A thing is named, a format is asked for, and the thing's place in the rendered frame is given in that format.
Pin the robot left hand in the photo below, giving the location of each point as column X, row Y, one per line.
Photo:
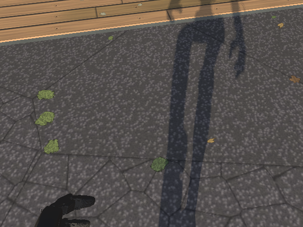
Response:
column 51, row 216

